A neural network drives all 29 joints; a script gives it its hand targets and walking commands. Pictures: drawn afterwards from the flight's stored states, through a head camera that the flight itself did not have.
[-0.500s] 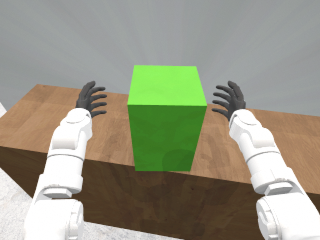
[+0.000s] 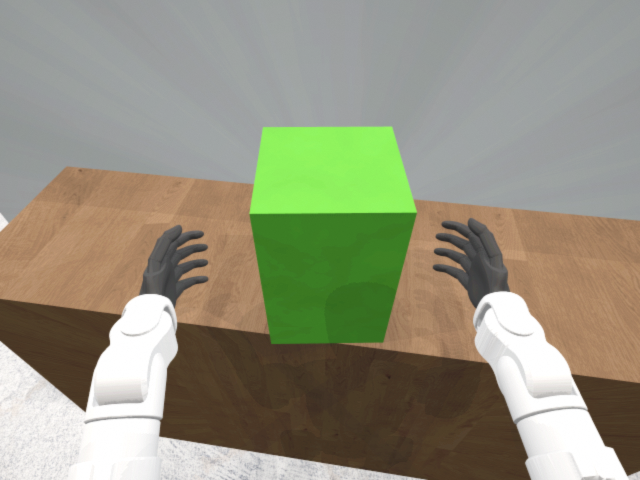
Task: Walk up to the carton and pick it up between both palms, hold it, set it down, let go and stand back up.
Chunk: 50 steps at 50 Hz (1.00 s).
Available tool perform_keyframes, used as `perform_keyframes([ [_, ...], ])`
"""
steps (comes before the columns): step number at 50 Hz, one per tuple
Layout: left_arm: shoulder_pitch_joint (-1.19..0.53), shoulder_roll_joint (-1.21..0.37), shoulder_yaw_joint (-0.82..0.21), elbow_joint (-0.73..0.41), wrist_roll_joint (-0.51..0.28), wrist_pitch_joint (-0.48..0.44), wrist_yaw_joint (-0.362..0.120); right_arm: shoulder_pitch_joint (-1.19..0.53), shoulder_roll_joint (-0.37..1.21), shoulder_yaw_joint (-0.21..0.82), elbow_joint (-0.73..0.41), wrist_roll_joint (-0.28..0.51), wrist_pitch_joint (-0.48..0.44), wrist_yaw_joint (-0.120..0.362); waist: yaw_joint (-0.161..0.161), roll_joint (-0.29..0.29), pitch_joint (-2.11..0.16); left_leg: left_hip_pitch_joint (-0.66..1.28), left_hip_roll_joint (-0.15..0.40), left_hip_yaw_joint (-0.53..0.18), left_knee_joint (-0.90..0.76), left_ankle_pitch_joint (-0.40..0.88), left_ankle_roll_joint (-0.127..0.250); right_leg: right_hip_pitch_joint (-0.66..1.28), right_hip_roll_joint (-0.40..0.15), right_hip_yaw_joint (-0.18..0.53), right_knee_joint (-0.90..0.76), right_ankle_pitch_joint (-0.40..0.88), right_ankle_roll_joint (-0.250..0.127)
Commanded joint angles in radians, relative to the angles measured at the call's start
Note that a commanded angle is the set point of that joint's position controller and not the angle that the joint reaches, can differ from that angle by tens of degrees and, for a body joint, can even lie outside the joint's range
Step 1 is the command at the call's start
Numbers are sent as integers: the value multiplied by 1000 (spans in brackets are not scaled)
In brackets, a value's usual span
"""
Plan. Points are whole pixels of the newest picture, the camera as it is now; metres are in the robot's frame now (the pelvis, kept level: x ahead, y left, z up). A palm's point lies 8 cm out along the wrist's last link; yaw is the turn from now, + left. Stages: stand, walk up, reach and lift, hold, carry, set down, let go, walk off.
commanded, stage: set down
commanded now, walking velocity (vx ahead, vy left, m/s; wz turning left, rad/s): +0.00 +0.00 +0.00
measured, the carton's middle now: (327, 242) +0.43 +0.00 +0.06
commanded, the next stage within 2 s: let go in 1.88 s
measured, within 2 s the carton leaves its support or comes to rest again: neither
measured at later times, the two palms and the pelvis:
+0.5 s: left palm (168, 378) +0.25 +0.20 +0.03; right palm (487, 365) +0.25 -0.19 +0.03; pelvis +0.01 +0.00 +0.00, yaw +0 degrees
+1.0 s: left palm (153, 442) +0.20 +0.22 -0.03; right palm (491, 422) +0.21 -0.20 -0.03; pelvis +0.02 +0.01 +0.00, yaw +0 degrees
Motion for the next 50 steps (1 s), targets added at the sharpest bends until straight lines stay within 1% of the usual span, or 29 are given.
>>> perform_keyframes([
  [1, -118, 75, 22, -250, 13, -80, -16, -104, -90, -32, -242, -23, -82, -6, 7, 13, -289, 15, -55, 11, -32, 239, -17, 237, 32, 6, 13, 302, 40],
  [2, -94, 70, 19, -268, 11, -92, -14, -86, -85, -40, -266, -33, -93, -5, 7, 13, -280, 18, -54, 11, -31, 255, -20, 226, 32, 6, 14, 302, 37],
  [4, -68, 52, -5, -292, 2, -121, -7, -49, -79, -53, -291, -48, -115, 6, 7, 26, -267, 37, -44, 5, -31, 259, -29, 186, 34, 1, 5, 256, 28],
  [6, -59, 46, -33, -279, -17, -150, -1, -33, -65, -66, -304, -67, -128, 20, 5, 29, -230, 26, -41, 5, -36, 216, -25, 131, 26, 5, -12, 189, 19],
  [7, -52, 49, -41, -274, -21, -166, 3, -23, -56, -65, -310, -73, -134, 25, 14, 27, -218, 20, -38, 5, -41, 193, -18, 122, 23, 9, -17, 160, 17],
  [8, -68, 48, -50, -264, -31, -183, 6, -27, -51, -76, -307, -84, -140, 30, 13, 27, -217, 3, -37, 2, -46, 157, -14, 107, 18, 11, -20, 125, 13],
  [11, -34, 49, -57, -229, -39, -230, 16, 22, -32, -78, -280, -106, -153, 44, 25, 24, -197, -3, -32, -2, -60, 114, -4, 102, 8, 18, -29, 74, 10],
  [12, -13, 47, -61, -224, -34, -245, 18, 43, -24, -72, -274, -108, -161, 48, 36, 25, -208, 9, -31, -3, -61, 134, -2, 113, 7, 22, -29, 84, 7],
  [13, 26, 38, -67, -228, -32, -261, 18, 81, -21, -68, -267, -111, -172, 51, 35, 25, -214, 22, -31, -7, -55, 167, -3, 117, 9, 21, -27, 115, 6],
  [14, 57, 34, -64, -233, -26, -275, 19, 107, -19, -60, -265, -109, -185, 53, 41, 21, -227, 32, -32, -7, -49, 197, -2, 128, 8, 25, -25, 144, 6],
  [17, 186, 13, -68, -177, 8, -299, -1, 211, -7, -42, -203, -121, -217, 53, 37, 3, -198, 61, -32, -14, -41, 261, -7, 164, 9, 32, -35, 206, 10],
  [18, 216, 9, -69, -178, 22, -307, -8, 241, -9, -40, -194, -123, -230, 52, 34, 13, -185, 63, -34, -13, -41, 272, -9, 170, 9, 32, -40, 215, 9],
  [19, 247, 12, -61, -183, 26, -317, -15, 269, -4, -30, -210, -127, -244, 50, 42, 2, -169, 59, -36, -10, -41, 284, -7, 182, 8, 34, -43, 232, 9],
  [20, 255, 23, -72, -195, 29, -327, -17, 281, -4, -32, -218, -135, -257, 47, 39, 8, -163, 59, -38, -10, -40, 288, -8, 176, 7, 35, -44, 233, 10],
  [21, 245, 27, -72, -195, 27, -336, -17, 269, -8, -41, -233, -140, -269, 45, 36, 9, -160, 50, -39, -9, -38, 282, -9, 167, 5, 35, -45, 228, 10],
  [22, 244, 28, -84, -204, 24, -348, -11, 275, -3, -43, -232, -144, -279, 47, 35, 15, -159, 52, -37, -10, -40, 266, -9, 147, 4, 34, -46, 202, 7],
  [25, 226, 36, -108, -207, -6, -387, 7, 274, 4, -65, -273, -174, -302, 62, 32, 5, -151, 31, -34, -11, -44, 195, -9, 94, -3, 35, -55, 115, 1],
  [26, 214, 42, -121, -192, -12, -402, 15, 270, 12, -68, -257, -177, -303, 69, 33, 18, -143, 21, -32, -10, -50, 161, -7, 85, -9, 38, -56, 78, -1],
  [28, 213, 54, -129, -167, -35, -437, 25, 279, 25, -66, -265, -189, -307, 79, 45, 8, -143, -8, -33, -9, -56, 109, 7, 83, -19, 46, -53, 40, -4],
  [29, 216, 54, -137, -159, -39, -452, 31, 291, 30, -71, -249, -193, -308, 84, 41, 17, -146, -12, -29, -13, -61, 99, 7, 78, -22, 48, -50, 30, -7],
  [30, 226, 56, -142, -130, -40, -463, 32, 301, 30, -64, -226, -198, -308, 89, 44, 15, -137, -14, -28, -15, -59, 90, 9, 80, -24, 50, -51, 21, -9],
  [31, 234, 59, -136, -96, -38, -469, 31, 303, 31, -64, -204, -204, -307, 91, 46, 11, -138, -19, -28, -15, -57, 88, 10, 82, -27, 52, -50, 25, -8],
  [33, 273, 62, -125, -61, -20, -479, 25, 346, 38, -50, -151, -200, -307, 94, 53, 24, -132, -16, -29, -17, -54, 109, 8, 103, -28, 54, -45, 50, -10],
  [35, 299, 57, -126, -36, -5, -476, 19, 361, 23, -46, -107, -199, -314, 92, 48, 32, -130, -3, -27, -19, -46, 151, 2, 113, -24, 52, -44, 77, -11],
  [38, 360, 49, -120, -3, 18, -459, 9, 397, -2, -48, -41, -200, -333, 92, 43, 28, -116, 25, -24, -21, -31, 221, -12, 119, -11, 39, -40, 125, -14],
  [41, 399, 50, -121, 19, 40, -443, -1, 411, -20, -54, -21, -204, -356, 98, 46, 22, -92, 31, -26, -17, -24, 268, -19, 129, -4, 32, -46, 154, -14],
  [45, 413, 56, -136, 18, 38, -443, 5, 438, -35, -80, 2, -229, -376, 120, 38, 14, -58, 14, -24, -9, -29, 238, -19, 114, 1, 23, -42, 119, -17],
  [48, 418, 69, -147, 19, 29, -470, 15, 451, -32, -94, -2, -240, -394, 142, 43, 11, -66, 5, -24, -4, -28, 205, -15, 99, -2, 21, -35, 90, -20],
  [50, 432, 75, -152, 27, 29, -493, 24, 471, -33, -98, 26, -245, -405, 156, 45, 22, -75, -11, -23, -3, -25, 204, -16, 107, -5, 21, -23, 93, -22],
])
